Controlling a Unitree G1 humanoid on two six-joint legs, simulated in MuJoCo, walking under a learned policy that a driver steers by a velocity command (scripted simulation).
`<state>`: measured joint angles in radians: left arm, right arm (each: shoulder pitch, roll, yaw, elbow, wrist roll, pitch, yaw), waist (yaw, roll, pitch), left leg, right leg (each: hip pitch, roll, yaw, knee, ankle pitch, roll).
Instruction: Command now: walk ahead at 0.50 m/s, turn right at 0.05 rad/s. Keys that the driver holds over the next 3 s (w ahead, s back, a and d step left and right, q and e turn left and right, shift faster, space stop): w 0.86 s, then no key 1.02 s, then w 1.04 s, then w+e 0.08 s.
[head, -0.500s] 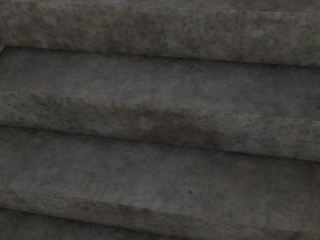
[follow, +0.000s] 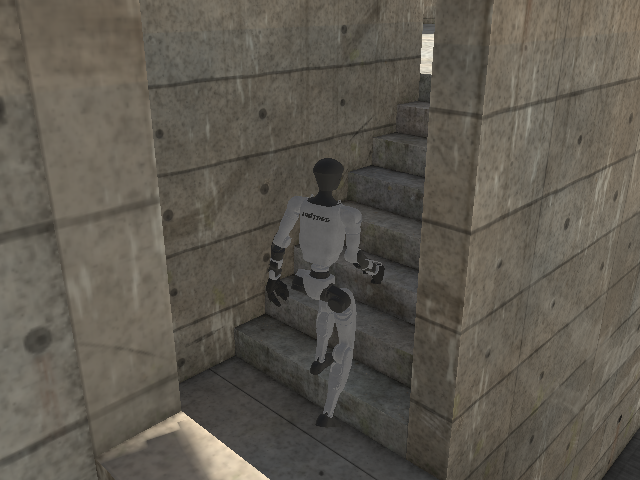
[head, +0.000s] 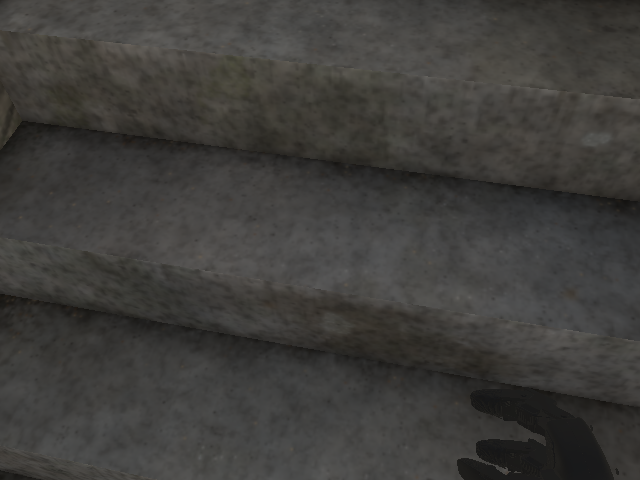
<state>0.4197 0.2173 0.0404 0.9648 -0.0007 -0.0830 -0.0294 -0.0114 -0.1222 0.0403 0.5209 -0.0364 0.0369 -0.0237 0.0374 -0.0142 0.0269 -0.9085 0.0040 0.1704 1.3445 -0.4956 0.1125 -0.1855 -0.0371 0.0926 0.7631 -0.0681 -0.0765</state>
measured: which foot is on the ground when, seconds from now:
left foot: down 0.00-0.54, up 0.56-0.94, down 0.96-1.00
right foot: up 0.00-0.50, down 0.52-0.96, up 0.98-1.00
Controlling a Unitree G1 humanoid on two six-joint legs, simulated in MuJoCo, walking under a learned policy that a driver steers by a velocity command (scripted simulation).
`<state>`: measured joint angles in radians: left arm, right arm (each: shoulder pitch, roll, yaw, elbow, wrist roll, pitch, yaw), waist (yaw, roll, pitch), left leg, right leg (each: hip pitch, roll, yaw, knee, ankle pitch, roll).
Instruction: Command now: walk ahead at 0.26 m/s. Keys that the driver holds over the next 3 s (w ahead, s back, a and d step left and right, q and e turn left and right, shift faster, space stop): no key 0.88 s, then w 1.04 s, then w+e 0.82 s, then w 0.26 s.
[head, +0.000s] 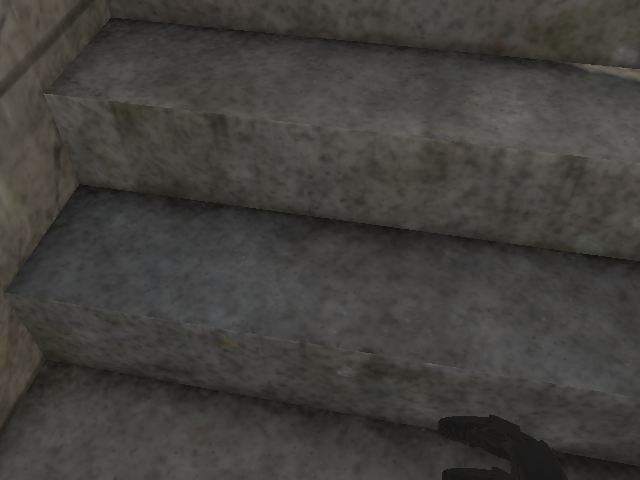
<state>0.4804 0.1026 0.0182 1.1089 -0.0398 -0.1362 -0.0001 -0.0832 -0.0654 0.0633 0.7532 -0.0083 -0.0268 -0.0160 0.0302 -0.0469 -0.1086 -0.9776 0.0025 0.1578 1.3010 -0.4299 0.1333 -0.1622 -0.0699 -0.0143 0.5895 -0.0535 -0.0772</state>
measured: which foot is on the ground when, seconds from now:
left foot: down 0.00-0.96, up 0.98-1.00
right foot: up 0.00-0.54, down 0.56-1.00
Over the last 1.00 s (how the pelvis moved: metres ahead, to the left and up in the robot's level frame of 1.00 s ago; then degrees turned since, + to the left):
0.54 0.04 0.38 0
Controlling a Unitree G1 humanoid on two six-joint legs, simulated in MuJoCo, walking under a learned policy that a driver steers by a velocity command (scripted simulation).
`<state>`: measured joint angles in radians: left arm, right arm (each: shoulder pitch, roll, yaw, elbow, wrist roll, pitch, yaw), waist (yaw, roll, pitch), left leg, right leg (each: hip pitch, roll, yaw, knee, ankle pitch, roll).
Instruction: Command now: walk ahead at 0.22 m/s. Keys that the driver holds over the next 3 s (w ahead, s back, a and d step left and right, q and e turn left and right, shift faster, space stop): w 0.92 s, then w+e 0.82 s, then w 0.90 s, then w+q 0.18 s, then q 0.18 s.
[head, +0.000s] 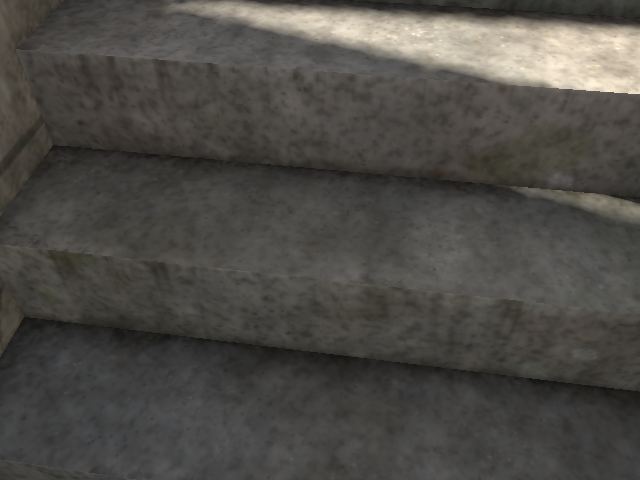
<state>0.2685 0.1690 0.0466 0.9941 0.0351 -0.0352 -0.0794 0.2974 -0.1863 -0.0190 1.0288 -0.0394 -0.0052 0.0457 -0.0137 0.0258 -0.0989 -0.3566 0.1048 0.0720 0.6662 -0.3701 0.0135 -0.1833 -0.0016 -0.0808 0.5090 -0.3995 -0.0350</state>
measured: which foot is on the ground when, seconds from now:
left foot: up 0.00-0.20, down 0.22-0.60, up 0.62-1.00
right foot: down 0.00-0.22, up 0.24-0.56, down 0.58-1.00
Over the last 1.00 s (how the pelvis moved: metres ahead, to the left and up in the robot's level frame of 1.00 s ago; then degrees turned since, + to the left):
0.15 -0.06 0.13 0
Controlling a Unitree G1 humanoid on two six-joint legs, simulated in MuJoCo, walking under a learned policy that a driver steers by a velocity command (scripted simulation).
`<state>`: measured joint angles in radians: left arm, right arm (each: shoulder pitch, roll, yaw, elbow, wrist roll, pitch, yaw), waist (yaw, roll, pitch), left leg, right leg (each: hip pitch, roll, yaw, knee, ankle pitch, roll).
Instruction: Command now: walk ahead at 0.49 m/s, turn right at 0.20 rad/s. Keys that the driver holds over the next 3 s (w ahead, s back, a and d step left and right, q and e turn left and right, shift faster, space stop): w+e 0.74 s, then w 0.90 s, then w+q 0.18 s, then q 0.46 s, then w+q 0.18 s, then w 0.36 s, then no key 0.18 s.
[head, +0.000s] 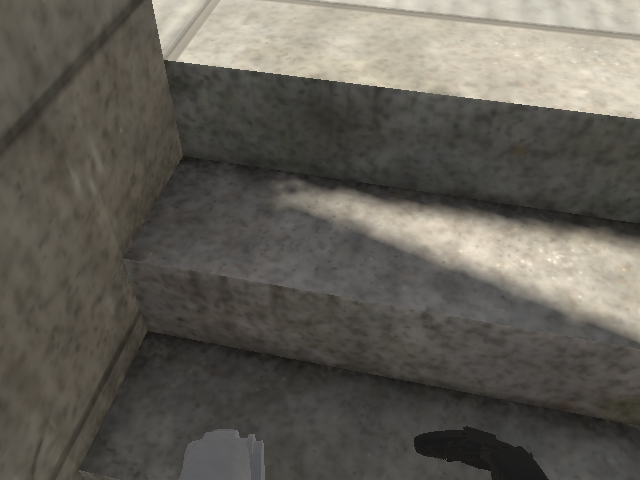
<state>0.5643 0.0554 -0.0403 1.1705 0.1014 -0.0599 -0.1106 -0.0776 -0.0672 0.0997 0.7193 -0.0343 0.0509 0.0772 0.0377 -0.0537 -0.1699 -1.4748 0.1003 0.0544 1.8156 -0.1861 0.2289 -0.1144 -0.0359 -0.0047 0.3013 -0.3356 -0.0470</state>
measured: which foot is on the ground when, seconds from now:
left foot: up 0.00-0.04, down 0.06-0.64, up 0.66-1.00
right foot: down 0.00-0.10, up 0.12-0.56, down 0.58-1.00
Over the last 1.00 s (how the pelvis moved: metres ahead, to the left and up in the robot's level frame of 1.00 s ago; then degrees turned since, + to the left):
0.31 0.15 0.20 1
